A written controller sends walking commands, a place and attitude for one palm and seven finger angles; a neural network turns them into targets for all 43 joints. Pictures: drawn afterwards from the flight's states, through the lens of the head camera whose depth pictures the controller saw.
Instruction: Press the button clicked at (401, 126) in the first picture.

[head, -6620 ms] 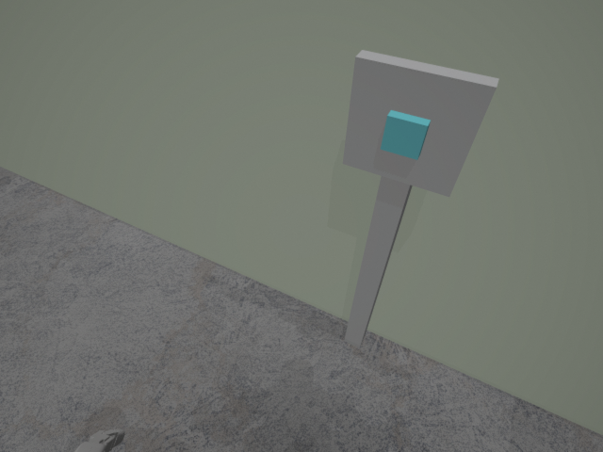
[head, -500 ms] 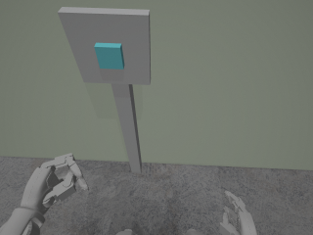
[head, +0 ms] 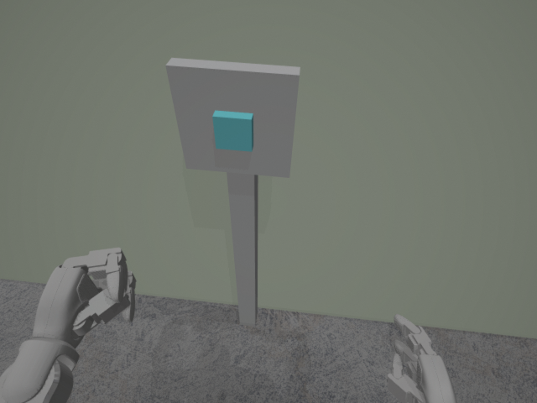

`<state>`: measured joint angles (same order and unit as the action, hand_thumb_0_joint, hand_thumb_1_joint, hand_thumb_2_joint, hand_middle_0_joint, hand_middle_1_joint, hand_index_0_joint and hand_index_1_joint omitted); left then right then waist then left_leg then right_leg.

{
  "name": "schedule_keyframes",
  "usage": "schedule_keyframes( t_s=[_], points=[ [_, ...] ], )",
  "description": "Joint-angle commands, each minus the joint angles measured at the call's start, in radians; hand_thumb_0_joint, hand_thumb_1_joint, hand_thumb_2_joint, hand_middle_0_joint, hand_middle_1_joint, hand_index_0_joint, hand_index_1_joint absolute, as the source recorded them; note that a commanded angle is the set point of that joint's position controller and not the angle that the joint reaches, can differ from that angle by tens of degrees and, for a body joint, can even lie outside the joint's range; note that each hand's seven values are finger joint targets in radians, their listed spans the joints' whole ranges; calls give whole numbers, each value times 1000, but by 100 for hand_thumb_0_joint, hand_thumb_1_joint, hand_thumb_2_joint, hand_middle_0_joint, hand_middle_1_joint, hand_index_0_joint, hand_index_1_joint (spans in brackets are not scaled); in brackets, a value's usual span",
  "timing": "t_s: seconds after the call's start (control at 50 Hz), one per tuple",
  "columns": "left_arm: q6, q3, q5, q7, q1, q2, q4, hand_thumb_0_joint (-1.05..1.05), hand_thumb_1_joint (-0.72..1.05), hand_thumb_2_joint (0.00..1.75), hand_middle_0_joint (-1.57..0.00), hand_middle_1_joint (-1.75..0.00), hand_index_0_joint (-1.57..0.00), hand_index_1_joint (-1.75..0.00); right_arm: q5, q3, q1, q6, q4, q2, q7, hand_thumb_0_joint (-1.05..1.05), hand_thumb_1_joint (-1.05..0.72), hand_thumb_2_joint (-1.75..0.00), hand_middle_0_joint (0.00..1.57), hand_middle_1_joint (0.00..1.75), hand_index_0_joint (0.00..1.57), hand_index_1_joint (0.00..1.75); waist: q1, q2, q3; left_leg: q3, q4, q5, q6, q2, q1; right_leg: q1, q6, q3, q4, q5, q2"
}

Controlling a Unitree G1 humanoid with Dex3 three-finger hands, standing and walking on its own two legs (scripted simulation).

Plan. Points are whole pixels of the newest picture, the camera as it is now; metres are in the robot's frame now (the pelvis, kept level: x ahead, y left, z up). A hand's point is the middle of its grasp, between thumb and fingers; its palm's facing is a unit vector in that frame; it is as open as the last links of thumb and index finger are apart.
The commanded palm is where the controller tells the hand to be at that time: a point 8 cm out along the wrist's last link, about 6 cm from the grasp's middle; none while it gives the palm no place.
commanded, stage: raise the hand and make a fist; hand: left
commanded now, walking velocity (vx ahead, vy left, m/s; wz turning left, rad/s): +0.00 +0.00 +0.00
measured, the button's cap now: (234, 130) +0.52 +0.11 +0.15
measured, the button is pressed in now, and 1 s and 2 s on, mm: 0 0 0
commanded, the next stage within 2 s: aim a knuckle at the button in 0.72 s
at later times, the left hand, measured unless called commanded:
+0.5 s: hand (142, 264) +0.24 +0.18 +0.14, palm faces -0.01 -1.00 -0.05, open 3.1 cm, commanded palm +0.21 +0.23 +0.15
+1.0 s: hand (159, 265) +0.24 +0.16 +0.14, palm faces +0.01 -1.00 -0.04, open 3.1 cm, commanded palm +0.23 +0.21 +0.14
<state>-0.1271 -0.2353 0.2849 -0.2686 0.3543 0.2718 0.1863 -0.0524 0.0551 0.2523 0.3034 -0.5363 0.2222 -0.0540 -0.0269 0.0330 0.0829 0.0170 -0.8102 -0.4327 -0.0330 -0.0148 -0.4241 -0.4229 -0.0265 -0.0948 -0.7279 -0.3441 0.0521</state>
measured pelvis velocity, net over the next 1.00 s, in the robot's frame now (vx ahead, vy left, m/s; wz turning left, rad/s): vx -0.01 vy -0.04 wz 0.00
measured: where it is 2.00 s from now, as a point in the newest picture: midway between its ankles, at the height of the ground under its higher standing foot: outside the picture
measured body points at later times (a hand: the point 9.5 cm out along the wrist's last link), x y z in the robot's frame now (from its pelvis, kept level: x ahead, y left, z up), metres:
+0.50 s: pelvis +0.01 -0.03 +0.02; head -0.01 -0.04 +0.47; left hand +0.24 +0.24 +0.15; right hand +0.19 -0.26 -0.05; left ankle -0.01 +0.09 -0.71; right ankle +0.02 -0.14 -0.71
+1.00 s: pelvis -0.01 -0.04 +0.02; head -0.02 -0.06 +0.47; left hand +0.24 +0.22 +0.15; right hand +0.18 -0.26 -0.05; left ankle -0.01 +0.09 -0.71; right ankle +0.02 -0.14 -0.71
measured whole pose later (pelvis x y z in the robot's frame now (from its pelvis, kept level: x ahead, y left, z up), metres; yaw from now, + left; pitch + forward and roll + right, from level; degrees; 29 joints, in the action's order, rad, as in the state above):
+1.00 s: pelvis -0.01 -0.04 +0.02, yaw +0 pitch -2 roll +0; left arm -0.03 -0.24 0.29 -0.30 0.12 0.26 0.02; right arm -0.06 0.06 0.24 0.30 -0.62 0.26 -0.10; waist -0.05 0.06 0.01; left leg 0.01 -0.61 -0.32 0.02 -0.03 -0.25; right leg -0.27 0.02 -0.11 -0.58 -0.28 0.02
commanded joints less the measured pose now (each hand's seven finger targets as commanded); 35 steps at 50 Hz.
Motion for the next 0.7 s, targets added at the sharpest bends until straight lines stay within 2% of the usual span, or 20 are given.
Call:
schedule_keyframes(
  t_s=[0.0, 0.08, 0.14, 0.16, 0.18, 0.26, 0.3, 0.34, 0.36, 0.4, 0.42, 0.44, 0.46, 0.54, 0.56, 0.58, 0.6, 0.64, 0.66, 0.68],
  points=[
    [19, -47, 11, -38, -144, 140, 210, 0, 90, 90, -130, -150, -130, -150, -1, -48, -70, 45, 152, 150, -14, 0, -90, -90, 20, 30, 20, 30, 7, 41, 51, -76, 234, 269, 33, -1, 57, 84, 48, -18, 111, 157, -70],
    [16, -122, 29, -36, -216, 197, 234, 0, 90, 90, -130, -150, -130, -150, 9, -36, -75, 41, 144, 144, -21, 0, -90, -90, 20, 30, 20, 30, -5, 23, 90, -71, 247, 315, 31, 4, 106, 130, 50, -13, 134, 199, -73],
    [1, -128, 39, -32, -263, 190, 244, 0, 90, 90, -130, -150, -130, -150, 6, -33, -82, 44, 129, 138, -24, 0, -90, -90, 20, 30, 20, 30, -7, 55, 104, -68, 259, 339, 36, 5, 146, 150, 52, -14, 150, 217, -71],
    [7, -123, 40, -33, -269, 189, 229, 0, 90, 90, -130, -150, -130, -150, 7, -29, -85, 43, 123, 142, -24, 0, -90, -90, 20, 30, 20, 30, -6, 51, 87, -67, 261, 336, 34, 5, 144, 154, 51, -13, 157, 216, -73],
    [11, -110, 39, -38, -284, 176, 227, 0, 90, 90, -130, -150, -130, -150, 3, -30, -89, 45, 118, 140, -25, 0, -90, -90, 20, 30, 20, 30, -3, 76, 84, -61, 266, 343, 34, 7, 155, 159, 51, -11, 164, 229, -69],
    [71, -109, 47, -69, -297, 184, 148, 0, 90, 90, -130, -150, -130, -150, -4, -31, -101, 42, 109, 149, -34, 0, -90, -90, 20, 30, 20, 30, -7, 12, 67, -53, 281, 316, 22, 12, 152, 188, 47, -2, 200, 232, -65],
    [101, -123, 51, -80, -327, 205, 145, 0, 90, 90, -130, -150, -130, -150, -8, -31, -112, 40, 112, 151, -41, 0, -90, -90, 20, 30, 20, 30, -13, 5, 68, -49, 293, 307, 18, 14, 154, 201, 44, 2, 212, 228, -58],
    [126, -136, 55, -84, -285, 196, 110, 0, 90, 90, -130, -150, -130, -150, -5, -31, -116, 36, 115, 149, -41, 0, -90, -90, 20, 30, 20, 30, -22, -8, 62, -43, 296, 320, 17, 17, 153, 206, 44, 3, 217, 243, -56],
    [131, -147, 58, -84, -261, 200, 97, 0, 90, 90, -130, -150, -130, -150, -5, -32, -118, 34, 116, 149, -38, 0, -90, -90, 20, 30, 20, 30, -26, -48, 56, -40, 295, 328, 15, 17, 147, 221, 42, 8, 223, 248, -58],
    [123, -166, 63, -77, -265, 208, 137, 0, 90, 90, -130, -150, -130, -150, -2, -36, -122, 32, 123, 146, -36, 0, -90, -90, 20, 30, 20, 30, -32, -35, 85, -31, 291, 355, 15, 22, 160, 238, 40, 12, 218, 285, -53],
    [115, -163, 62, -73, -271, 204, 156, 0, 90, 90, -130, -150, -130, -150, 0, -35, -122, 30, 124, 145, -34, 0, -90, -90, 20, 30, 20, 30, -33, -6, 97, -26, 290, 366, 16, 23, 169, 242, 41, 15, 216, 298, -52],
    [106, -166, 63, -66, -277, 203, 163, 0, 90, 90, -130, -150, -130, -150, 2, -35, -121, 30, 123, 142, -33, 0, -90, -90, 20, 30, 20, 30, -31, -8, 90, -26, 291, 366, 16, 24, 170, 238, 40, 14, 217, 301, -52],
    [92, -171, 64, -58, -277, 209, 173, 0, 90, 90, -130, -150, -130, -150, 4, -37, -120, 31, 121, 141, -31, 0, -90, -90, 20, 30, 20, 30, -31, -43, 92, -22, 287, 364, 14, 22, 166, 248, 37, 24, 225, 296, -54],
    [44, -141, 47, -39, -308, 187, 187, 0, 90, 90, -130, -150, -130, -150, 3, -38, -112, 37, 111, 138, -30, 0, -90, -90, 20, 30, 20, 30, -19, 38, 61, -12, 295, 320, 16, 25, 176, 218, 38, 32, 238, 249, -51],
    [38, -134, 42, -34, -317, 189, 184, 0, 90, 90, -130, -150, -130, -150, 4, -39, -110, 37, 105, 138, -31, 0, -90, -90, 20, 30, 20, 30, -13, -2, 48, -12, 293, 311, 12, 24, 171, 218, 36, 38, 247, 234, -53],
    [37, -132, 39, -34, -318, 190, 171, 0, 90, 90, -130, -150, -130, -150, 3, -41, -112, 39, 105, 140, -33, 0, -90, -90, 20, 30, 20, 30, -13, 19, 36, -11, 296, 294, 11, 24, 168, 208, 35, 43, 253, 218, -49],
    [35, -133, 35, -37, -318, 195, 166, 0, 90, 90, -130, -150, -130, -150, 3, -42, -107, 39, 105, 141, -35, 0, -90, -90, 20, 30, 20, 30, -11, 15, 52, -9, 296, 286, 10, 26, 170, 216, 33, 47, 257, 206, -46],
    [39, -124, 33, -42, -308, 188, 148, 0, 90, 90, -130, -150, -130, -150, 1, -41, -113, 40, 103, 140, -38, 0, -90, -90, 20, 30, 20, 30, -11, 11, 36, -9, 299, 265, 10, 27, 163, 210, 32, 51, 267, 175, -43],
    [41, -132, 36, -45, -303, 197, 134, 0, 90, 90, -130, -150, -130, -150, 1, -42, -114, 40, 100, 142, -40, 0, -90, -90, 20, 30, 20, 30, -11, -34, 30, -8, 293, 269, 7, 25, 156, 218, 29, 62, 276, 170, -44],
    [40, -122, 37, -50, -309, 191, 142, 0, 90, 90, -130, -150, -130, -150, -2, -42, -120, 41, 103, 141, -41, 0, -90, -90, 20, 30, 20, 30, -12, -13, 36, -6, 294, 262, 7, 26, 158, 217, 28, 67, 279, 160, -40]
  ],
)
